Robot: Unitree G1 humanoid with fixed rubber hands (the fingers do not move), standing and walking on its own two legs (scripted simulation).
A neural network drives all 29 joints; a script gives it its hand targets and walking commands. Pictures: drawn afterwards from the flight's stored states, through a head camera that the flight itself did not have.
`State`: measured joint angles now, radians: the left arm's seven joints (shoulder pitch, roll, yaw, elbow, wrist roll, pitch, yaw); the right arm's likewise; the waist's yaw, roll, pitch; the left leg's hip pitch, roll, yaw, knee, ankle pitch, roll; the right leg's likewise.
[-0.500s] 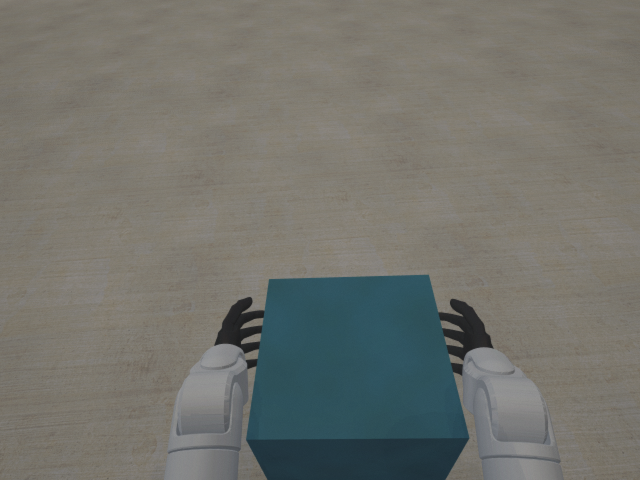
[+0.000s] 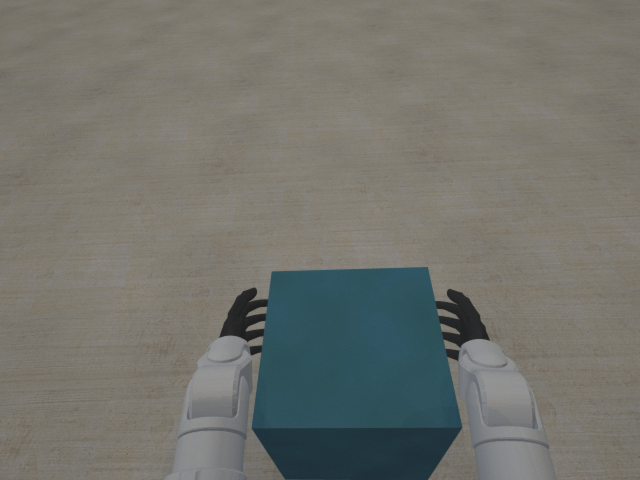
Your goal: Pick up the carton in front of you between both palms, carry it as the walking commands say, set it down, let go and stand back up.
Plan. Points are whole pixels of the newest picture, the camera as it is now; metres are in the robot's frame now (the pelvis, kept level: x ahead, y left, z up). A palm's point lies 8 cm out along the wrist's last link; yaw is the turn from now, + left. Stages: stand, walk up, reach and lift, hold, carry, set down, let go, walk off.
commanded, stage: hold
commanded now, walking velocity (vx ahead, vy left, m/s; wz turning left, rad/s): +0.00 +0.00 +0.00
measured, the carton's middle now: (352, 379) +0.28 +0.00 -0.05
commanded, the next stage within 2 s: set down in 0.54 s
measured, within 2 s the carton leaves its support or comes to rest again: neither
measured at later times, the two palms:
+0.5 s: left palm (241, 359) +0.26 +0.14 +0.05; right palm (490, 358) +0.26 -0.16 +0.04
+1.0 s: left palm (260, 357) +0.31 +0.13 -0.04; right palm (464, 354) +0.32 -0.16 -0.05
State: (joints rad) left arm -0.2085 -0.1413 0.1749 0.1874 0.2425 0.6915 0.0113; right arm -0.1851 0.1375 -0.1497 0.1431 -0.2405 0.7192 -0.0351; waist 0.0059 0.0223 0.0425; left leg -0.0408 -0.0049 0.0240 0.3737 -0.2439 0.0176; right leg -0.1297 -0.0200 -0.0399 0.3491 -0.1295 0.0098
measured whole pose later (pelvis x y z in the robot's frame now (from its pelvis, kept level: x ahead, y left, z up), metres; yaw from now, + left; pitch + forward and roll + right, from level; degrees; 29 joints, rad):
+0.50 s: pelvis -0.03 -0.02 +0.00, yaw +1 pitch -10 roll +0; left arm -0.31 -0.16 0.27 0.32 0.30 0.68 -0.02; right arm -0.28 0.16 -0.23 0.25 -0.31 0.73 0.00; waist 0.00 0.04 0.06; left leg -0.03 0.01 -0.01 0.43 -0.24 0.00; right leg -0.10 0.00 -0.07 0.39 -0.13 -0.02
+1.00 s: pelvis -0.03 -0.02 -0.03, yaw +1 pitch +4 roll +0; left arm -0.53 -0.23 0.54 0.53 0.45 0.36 -0.03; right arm -0.54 0.17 -0.47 0.55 -0.44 0.38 0.06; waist 0.00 0.04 0.12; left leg -0.44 0.00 -0.02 0.69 -0.33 -0.01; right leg -0.52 0.00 -0.04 0.65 -0.21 -0.03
